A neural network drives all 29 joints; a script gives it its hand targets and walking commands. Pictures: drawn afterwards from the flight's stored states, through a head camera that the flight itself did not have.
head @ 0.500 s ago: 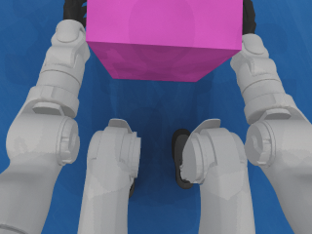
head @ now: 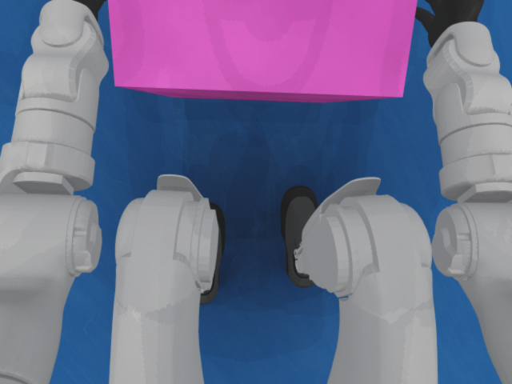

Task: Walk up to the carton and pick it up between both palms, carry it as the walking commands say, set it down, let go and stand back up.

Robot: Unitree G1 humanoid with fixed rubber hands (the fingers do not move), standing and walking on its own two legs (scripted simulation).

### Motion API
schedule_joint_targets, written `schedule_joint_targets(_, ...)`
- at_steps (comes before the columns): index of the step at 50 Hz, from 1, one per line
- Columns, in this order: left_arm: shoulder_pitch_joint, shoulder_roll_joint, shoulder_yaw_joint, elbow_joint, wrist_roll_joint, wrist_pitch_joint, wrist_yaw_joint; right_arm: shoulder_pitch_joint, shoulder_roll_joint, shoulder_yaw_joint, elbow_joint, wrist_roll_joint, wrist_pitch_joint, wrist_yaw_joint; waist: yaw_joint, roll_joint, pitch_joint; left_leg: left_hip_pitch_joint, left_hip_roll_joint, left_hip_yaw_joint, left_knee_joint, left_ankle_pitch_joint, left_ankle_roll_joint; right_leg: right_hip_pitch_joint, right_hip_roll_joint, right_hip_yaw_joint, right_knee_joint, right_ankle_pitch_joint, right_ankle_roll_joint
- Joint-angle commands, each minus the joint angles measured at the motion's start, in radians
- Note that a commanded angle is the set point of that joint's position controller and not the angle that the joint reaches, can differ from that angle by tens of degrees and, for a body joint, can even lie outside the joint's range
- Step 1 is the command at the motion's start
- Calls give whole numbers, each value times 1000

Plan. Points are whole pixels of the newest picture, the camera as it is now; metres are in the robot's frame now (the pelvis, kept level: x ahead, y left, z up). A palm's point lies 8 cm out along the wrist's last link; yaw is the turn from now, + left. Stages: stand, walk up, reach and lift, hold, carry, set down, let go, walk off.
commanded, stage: set down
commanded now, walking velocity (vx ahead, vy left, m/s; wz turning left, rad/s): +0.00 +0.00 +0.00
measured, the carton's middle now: (256, 30) +0.51 +0.01 -0.21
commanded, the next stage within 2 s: let go in 1.42 s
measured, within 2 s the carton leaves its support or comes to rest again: neither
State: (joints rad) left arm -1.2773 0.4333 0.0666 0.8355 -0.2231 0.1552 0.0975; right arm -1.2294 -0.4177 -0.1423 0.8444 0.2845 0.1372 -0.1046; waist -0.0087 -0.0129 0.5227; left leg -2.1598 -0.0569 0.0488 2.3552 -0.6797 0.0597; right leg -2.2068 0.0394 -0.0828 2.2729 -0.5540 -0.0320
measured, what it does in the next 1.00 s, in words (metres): rises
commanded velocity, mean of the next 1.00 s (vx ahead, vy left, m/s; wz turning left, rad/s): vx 0.00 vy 0.00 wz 0.00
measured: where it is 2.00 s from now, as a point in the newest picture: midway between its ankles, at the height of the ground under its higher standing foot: (252, 261)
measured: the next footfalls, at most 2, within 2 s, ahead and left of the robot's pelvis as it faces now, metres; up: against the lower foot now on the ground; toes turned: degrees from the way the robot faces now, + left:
none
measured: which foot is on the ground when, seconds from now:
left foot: down 0.00-1.00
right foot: down 0.00-1.00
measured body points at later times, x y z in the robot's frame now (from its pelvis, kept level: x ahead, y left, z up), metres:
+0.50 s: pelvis -0.01 +0.00 +0.09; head +0.35 +0.01 +0.34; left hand +0.54 +0.23 -0.04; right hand +0.52 -0.21 -0.04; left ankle +0.09 +0.09 -0.31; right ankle +0.13 -0.10 -0.31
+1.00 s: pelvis -0.03 +0.00 +0.22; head +0.33 +0.00 +0.48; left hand +0.54 +0.23 +0.12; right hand +0.52 -0.21 +0.11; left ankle +0.09 +0.09 -0.31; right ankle +0.13 -0.10 -0.31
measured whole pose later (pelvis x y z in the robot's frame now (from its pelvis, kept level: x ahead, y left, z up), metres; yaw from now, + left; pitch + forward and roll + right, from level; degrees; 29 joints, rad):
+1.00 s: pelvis -0.03 +0.00 +0.22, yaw +2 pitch +25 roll +0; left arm -1.28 0.50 0.18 0.58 -0.21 0.48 0.05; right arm -1.20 -0.41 -0.20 0.48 0.23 0.48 -0.09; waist -0.04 0.02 0.52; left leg -1.55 -0.09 0.00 1.59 -0.47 0.03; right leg -1.58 0.05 -0.02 1.54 -0.40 -0.02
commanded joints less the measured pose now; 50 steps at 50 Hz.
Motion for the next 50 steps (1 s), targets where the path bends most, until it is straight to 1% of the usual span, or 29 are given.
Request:
schedule_joint_targets(1,-262,195,33,-178,-17,-36,-17,-223,-126,-52,-183,-38,-26,4,-2,78,-1798,718,31,-68,-269,477,-47,719,-15,52,-173,402,27)
schedule_joint_targets(3,-231,187,40,-195,-28,-20,-12,-200,-136,-59,-228,-45,-13,10,-21,57,-1872,748,27,-70,-279,488,-44,745,-10,35,-173,409,21)
schedule_joint_targets(7,-281,257,88,-446,-31,33,0,-264,-184,-97,-513,-54,52,-6,-3,35,-2160,840,9,-44,-331,524,-39,978,7,35,-227,479,14)
schedule_joint_targets(8,-285,266,114,-437,-26,58,1,-267,-205,-107,-516,-62,75,-10,-8,3,-2134,803,9,-42,-346,460,-33,1000,3,38,-245,445,6)
schedule_joint_targets(9,-271,268,120,-467,-21,75,1,-246,-185,-96,-552,-52,97,-14,9,7,-2167,807,6,-32,-369,445,-33,1046,6,42,-260,440,7)
schedule_joint_targets(10,-261,282,134,-485,-22,94,-1,-238,-185,-101,-577,-58,117,-16,-3,-11,-2161,769,2,-27,-389,419,-29,1082,3,49,-284,445,6)
schedule_joint_targets(13,-273,272,173,-368,-2,119,-21,-262,-170,-136,-523,-79,134,-23,-22,-33,-1938,644,9,-29,-435,324,-26,984,-6,59,-326,358,17)
schedule_joint_targets(14,-266,259,177,-299,7,114,-30,-252,-142,-130,-444,-86,127,-19,-27,-37,-1829,594,10,-34,-434,295,-25,913,-10,59,-335,323,21)
schedule_joint_targets(16,-247,272,164,-350,19,99,-44,-225,-127,-125,-505,-96,120,-23,-13,-7,-1999,705,6,-32,-445,392,-28,991,-8,62,-361,402,31)
schedule_joint_targets(17,-257,279,145,-405,16,101,-44,-209,-143,-132,-538,-100,122,-25,-30,18,-2102,757,5,-38,-451,439,-29,1021,-6,66,-369,446,29)
schedule_joint_targets(18,-248,290,152,-351,17,110,-47,-179,-158,-133,-488,-92,130,-26,-36,29,-2090,769,2,-37,-469,432,-32,1017,-2,65,-379,433,24)
schedule_joint_targets(19,-241,292,135,-431,13,115,-47,-166,-156,-128,-571,-84,140,-27,-21,70,-2218,881,-2,-39,-487,499,-35,1052,5,62,-396,465,20)
schedule_joint_targets(20,-261,300,110,-511,-2,135,-41,-177,-194,-137,-629,-83,158,-29,-45,100,-2342,980,-8,-43,-507,556,-42,1089,9,52,-410,498,15)
schedule_joint_targets(23,-340,297,121,-524,-32,199,-25,-242,-212,-151,-625,-59,214,-22,-66,124,-2239,1053,-11,-60,-577,518,-47,974,14,34,-480,376,-5)
schedule_joint_targets(25,-326,268,123,-432,-29,220,-30,-243,-200,-137,-531,-62,229,-13,-74,95,-2088,1016,-11,-61,-621,449,-55,935,13,23,-515,299,-11)
schedule_joint_targets(27,-343,251,137,-416,-18,218,-34,-257,-197,-146,-500,-69,222,0,-77,76,-2065,1014,-9,-62,-646,436,-55,935,12,23,-550,293,-6)
schedule_joint_targets(28,-304,262,124,-420,-3,214,-35,-224,-178,-127,-506,-67,220,2,-59,91,-2140,1073,-16,-66,-663,495,-52,983,16,25,-556,336,3)
schedule_joint_targets(29,-314,273,156,-458,-8,215,-32,-229,-190,-141,-544,-73,222,2,-64,76,-2237,1123,-19,-59,-669,530,-56,1035,20,18,-580,370,1)
schedule_joint_targets(32,-326,305,169,-540,9,232,-22,-243,-225,-137,-619,-79,248,4,-36,70,-2382,1195,-31,-53,-713,564,-53,1148,28,20,-620,429,2)
schedule_joint_targets(37,-322,267,174,-407,27,249,-34,-277,-200,-124,-502,-65,254,15,-46,66,-2143,1148,-26,-60,-802,455,-56,1075,24,24,-710,325,8)
schedule_joint_targets(39,-370,284,182,-470,23,246,-33,-326,-209,-127,-583,-72,252,10,-54,32,-2267,1200,-33,-55,-829,471,-55,1200,28,26,-742,363,16)
schedule_joint_targets(41,-374,318,176,-541,22,251,-30,-307,-234,-140,-634,-81,268,2,-63,62,-2405,1281,-39,-46,-855,525,-60,1302,29,31,-772,423,14)
schedule_joint_targets(42,-367,330,170,-561,18,261,-28,-307,-236,-127,-638,-78,282,0,-46,71,-2459,1317,-42,-45,-874,551,-61,1341,31,29,-781,448,13)
schedule_joint_targets(43,-362,334,179,-521,23,272,-30,-293,-235,-118,-612,-67,290,1,-58,59,-2399,1282,-36,-46,-893,529,-59,1342,29,38,-799,439,9)
schedule_joint_targets(44,-328,327,181,-484,20,278,-33,-278,-234,-109,-590,-63,296,4,-40,57,-2362,1284,-36,-47,-916,500,-60,1340,26,44,-819,411,13)
schedule_joint_targets(45,-349,299,150,-452,11,283,-37,-319,-231,-109,-555,-51,298,8,-58,77,-2249,1243,-35,-49,-947,440,-61,1299,26,48,-845,354,8)
schedule_joint_targets(47,-352,284,150,-482,13,284,-42,-324,-223,-107,-576,-57,294,10,-69,61,-2261,1293,-35,-53,-984,451,-65,1355,24,48,-891,361,6)
schedule_joint_targets(48,-378,285,174,-437,12,284,-44,-348,-226,-120,-552,-59,294,12,-74,50,-2241,1303,-32,-49,-1009,419,-68,1360,25,43,-921,334,7)
schedule_joint_targets(50,-346,285,169,-469,20,273,-50,-316,-211,-110,-581,-58,287,9,-69,55,-2321,1347,-36,-40,-1038,483,-71,1465,33,49,-950,417,11)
